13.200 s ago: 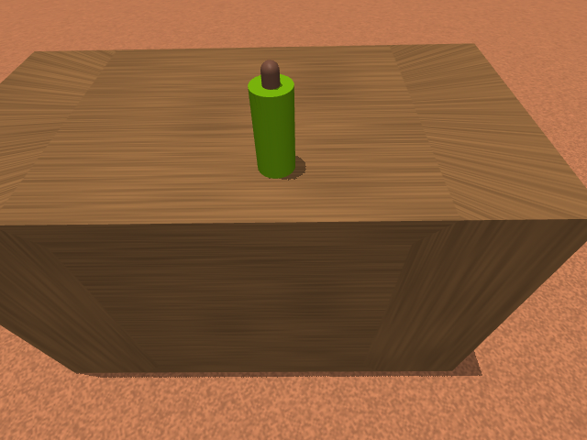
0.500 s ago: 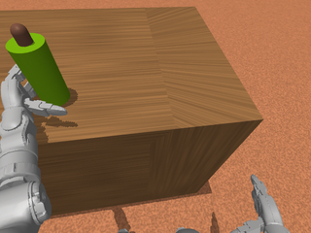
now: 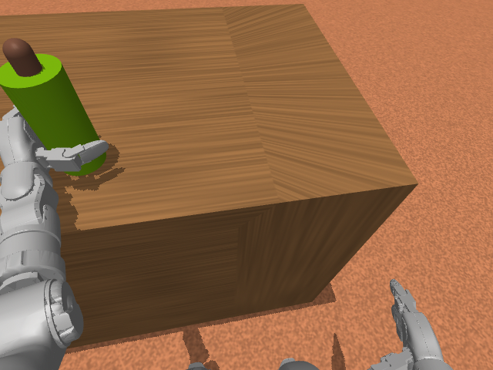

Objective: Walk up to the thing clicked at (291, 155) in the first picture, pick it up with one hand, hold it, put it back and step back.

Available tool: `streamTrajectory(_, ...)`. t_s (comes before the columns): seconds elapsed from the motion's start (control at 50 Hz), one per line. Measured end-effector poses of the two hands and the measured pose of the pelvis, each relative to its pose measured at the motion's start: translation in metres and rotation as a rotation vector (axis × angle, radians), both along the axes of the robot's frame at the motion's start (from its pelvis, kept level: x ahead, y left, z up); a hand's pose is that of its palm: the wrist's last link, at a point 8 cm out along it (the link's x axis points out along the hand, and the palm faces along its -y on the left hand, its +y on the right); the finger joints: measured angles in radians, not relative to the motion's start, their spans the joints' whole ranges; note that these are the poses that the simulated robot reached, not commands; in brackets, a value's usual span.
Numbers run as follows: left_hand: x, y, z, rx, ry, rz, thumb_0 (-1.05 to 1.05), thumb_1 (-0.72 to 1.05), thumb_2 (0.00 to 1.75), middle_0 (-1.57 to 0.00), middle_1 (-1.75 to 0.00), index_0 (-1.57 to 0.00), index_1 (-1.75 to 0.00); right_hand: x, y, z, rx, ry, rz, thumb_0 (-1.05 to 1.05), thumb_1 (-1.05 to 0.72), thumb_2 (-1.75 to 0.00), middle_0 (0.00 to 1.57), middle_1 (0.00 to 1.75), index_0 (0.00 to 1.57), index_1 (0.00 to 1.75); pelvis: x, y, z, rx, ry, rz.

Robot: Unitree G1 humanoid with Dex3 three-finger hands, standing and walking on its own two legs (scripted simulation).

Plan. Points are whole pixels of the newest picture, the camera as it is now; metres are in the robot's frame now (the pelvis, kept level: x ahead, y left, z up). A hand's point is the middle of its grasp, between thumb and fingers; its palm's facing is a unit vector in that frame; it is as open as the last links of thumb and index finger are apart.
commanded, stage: settle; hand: left
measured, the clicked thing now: (54, 111) +0.47 +0.25 +0.17
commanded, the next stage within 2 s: lift in 0.78 s
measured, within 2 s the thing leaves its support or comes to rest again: leaves its support in 0.24 s
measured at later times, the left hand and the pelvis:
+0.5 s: hand (59, 111) +0.46 +0.24 +0.17, palm faces +0.29 -0.96 +0.01, open 10.2 cm; pelvis +0.01 -0.01 +0.01, yaw +1 degrees
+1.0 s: hand (51, 95) +0.45 +0.23 +0.21, palm faces +0.29 -0.96 +0.01, open 10.2 cm; pelvis +0.00 -0.01 +0.02, yaw +1 degrees
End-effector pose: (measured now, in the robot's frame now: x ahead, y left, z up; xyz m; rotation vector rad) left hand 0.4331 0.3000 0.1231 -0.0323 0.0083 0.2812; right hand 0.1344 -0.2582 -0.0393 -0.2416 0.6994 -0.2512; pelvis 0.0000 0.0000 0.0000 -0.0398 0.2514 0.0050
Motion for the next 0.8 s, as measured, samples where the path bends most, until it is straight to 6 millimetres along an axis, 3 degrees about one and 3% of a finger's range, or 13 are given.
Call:
streamTrajectory(0.14,-0.005,-0.004,0.002,0.013,0.019,-0.001,-0.01,-0.34,1.01,-0.73,-0.91,-0.73,-0.90,0.007,0.003,-0.002,0.019,-0.004,0.004,-0.01,0.51,-0.06,0.06,0.05,0.06,0.05,0.003,-0.002,0.001,0.003,-0.015,0.005)
streamTrajectory(0.26,-0.008,-0.007,0.010,0.019,0.026,0.002,-0.01,-0.35,1.02,-0.73,-0.92,-0.73,-0.91,0.013,0.001,0.001,0.018,-0.027,0.003,-0.01,0.51,-0.06,0.06,0.05,0.06,0.05,0.007,-0.004,0.004,0.006,-0.035,0.006)
streamTrajectory(0.56,-0.005,-0.014,0.057,0.019,0.007,0.010,-0.01,-0.38,1.05,-0.73,-0.93,-0.73,-0.93,0.014,-0.008,-0.003,0.038,-0.024,-0.025,-0.01,0.52,-0.06,0.06,0.05,0.06,0.05,0.007,-0.009,0.012,0.016,-0.081,0.013)
streamTrajectory(0.8,-0.014,-0.020,0.062,0.024,0.032,0.001,-0.01,-0.38,1.05,-0.73,-0.94,-0.73,-0.93,0.012,-0.009,0.002,0.043,-0.039,-0.018,-0.01,0.53,-0.06,0.06,0.05,0.06,0.05,0.005,-0.012,0.017,0.018,-0.103,0.017)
